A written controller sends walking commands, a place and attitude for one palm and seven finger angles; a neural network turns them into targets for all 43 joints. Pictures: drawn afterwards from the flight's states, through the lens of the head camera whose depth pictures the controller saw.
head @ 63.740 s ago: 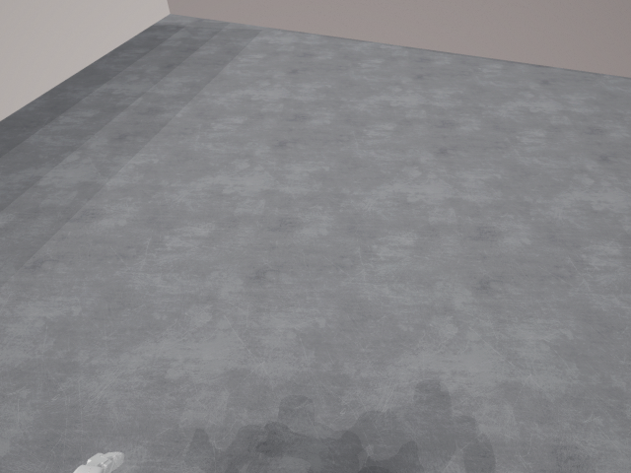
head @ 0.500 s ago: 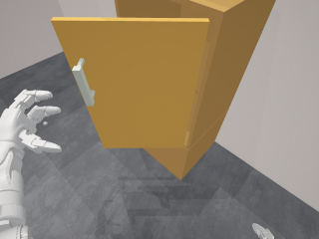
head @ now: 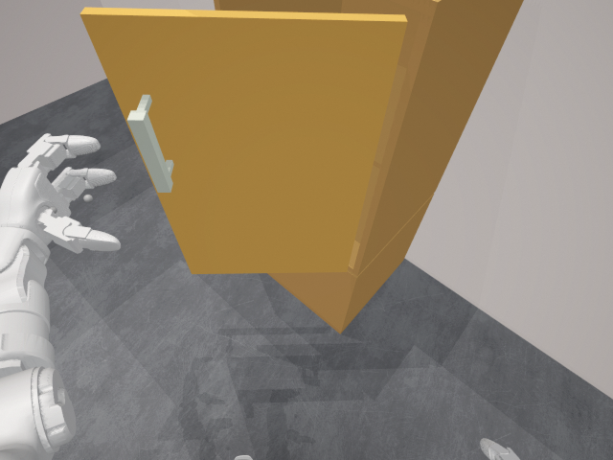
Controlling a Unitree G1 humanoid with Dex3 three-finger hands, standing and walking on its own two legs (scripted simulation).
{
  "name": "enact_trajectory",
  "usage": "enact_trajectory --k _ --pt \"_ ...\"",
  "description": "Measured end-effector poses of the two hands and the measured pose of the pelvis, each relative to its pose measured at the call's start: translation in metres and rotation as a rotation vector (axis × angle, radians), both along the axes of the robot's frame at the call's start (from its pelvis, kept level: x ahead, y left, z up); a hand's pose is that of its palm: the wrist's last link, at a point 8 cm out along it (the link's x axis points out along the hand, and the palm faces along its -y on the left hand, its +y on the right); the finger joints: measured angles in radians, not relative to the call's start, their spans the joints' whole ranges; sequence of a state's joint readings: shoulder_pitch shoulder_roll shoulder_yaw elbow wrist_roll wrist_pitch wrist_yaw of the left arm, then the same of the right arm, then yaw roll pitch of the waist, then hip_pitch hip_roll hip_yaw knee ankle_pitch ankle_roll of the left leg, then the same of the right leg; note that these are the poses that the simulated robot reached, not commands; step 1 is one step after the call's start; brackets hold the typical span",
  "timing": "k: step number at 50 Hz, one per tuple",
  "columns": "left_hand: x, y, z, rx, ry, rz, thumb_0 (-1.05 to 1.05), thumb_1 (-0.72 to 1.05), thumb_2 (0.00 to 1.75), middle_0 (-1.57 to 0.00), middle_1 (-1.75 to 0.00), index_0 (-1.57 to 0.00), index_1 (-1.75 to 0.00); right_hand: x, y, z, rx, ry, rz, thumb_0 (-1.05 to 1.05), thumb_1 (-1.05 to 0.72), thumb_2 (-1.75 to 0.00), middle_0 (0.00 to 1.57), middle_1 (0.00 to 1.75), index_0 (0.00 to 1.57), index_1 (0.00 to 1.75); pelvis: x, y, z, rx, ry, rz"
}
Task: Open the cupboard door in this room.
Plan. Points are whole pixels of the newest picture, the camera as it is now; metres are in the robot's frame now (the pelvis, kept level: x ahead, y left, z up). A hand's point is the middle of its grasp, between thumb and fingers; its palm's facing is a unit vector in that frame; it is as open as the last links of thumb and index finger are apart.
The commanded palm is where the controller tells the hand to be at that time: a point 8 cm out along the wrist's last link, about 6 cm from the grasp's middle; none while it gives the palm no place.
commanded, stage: move the hooked fingers beside the handle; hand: left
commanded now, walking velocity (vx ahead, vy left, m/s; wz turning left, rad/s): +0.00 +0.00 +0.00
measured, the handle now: (155, 146) +0.52 +0.23 +0.10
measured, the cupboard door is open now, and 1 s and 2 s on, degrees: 43 43 43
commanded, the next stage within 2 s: slide the fingers in behind the handle in 1.30 s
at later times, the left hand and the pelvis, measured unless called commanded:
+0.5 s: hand (102, 164) +0.47 +0.28 +0.11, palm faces +0.03 -1.00 -0.01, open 14.0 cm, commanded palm +0.45 +0.34 +0.10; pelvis +0.00 +0.00 -0.01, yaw -1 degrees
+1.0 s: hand (95, 172) +0.46 +0.29 +0.10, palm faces +0.03 -1.00 +0.01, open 14.0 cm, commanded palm +0.44 +0.34 +0.10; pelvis +0.02 +0.01 -0.01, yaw -1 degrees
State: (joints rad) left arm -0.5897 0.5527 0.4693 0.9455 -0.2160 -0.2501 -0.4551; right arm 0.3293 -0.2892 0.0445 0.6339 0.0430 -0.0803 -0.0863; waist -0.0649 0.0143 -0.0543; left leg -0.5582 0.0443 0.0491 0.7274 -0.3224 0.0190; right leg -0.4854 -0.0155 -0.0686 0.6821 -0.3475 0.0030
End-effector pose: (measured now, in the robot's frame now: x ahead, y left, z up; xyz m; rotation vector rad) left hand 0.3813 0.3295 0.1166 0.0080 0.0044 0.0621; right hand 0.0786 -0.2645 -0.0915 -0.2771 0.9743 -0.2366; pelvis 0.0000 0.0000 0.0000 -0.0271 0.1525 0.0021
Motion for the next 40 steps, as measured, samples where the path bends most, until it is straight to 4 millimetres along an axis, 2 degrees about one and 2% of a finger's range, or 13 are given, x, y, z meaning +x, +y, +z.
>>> enact_trajectory --k 12,28,34,40 --pt "0.023 0.008 0.0 -0.002 0.008 -0.017 -0.01 -0.5 0.3 -0.3 -1.2 -0.3 -1.2 -0.041 -0.011 -0.007 -0.032 0.143 -0.054 0.01 -0.9 -0.9 0.21 0.3 0.21 0.3 -0.002 0.0 -0.005 -0.008 0.043 -0.001" --pt "0.076 0.009 -0.005 -0.003 0.026 -0.025 -0.01 -0.5 0.3 -0.3 -1.2 -0.3 -1.2 -0.083 -0.011 -0.008 -0.053 0.296 -0.132 0.0 -0.9 -0.9 0.21 0.3 0.21 0.3 0.001 0.003 -0.012 -0.017 0.126 -0.019" --pt "0.078 0.015 -0.008 -0.001 0.018 -0.026 -0.01 -0.5 0.3 -0.3 -1.2 -0.3 -1.2 -0.087 -0.005 -0.008 -0.03 0.329 -0.159 0.0 -0.9 -0.9 0.21 0.3 0.21 0.3 0.01 0.005 -0.012 -0.017 0.136 -0.034" --pt "0.068 0.022 -0.015 -0.012 0.025 -0.019 -0.01 -0.5 0.3 -0.3 -1.2 -0.3 -1.2 -0.074 0.0 -0.009 -0.014 0.325 -0.146 0.0 -0.9 -0.9 0.21 0.3 0.21 0.3 0.015 0.007 -0.011 -0.02 0.13 -0.03"
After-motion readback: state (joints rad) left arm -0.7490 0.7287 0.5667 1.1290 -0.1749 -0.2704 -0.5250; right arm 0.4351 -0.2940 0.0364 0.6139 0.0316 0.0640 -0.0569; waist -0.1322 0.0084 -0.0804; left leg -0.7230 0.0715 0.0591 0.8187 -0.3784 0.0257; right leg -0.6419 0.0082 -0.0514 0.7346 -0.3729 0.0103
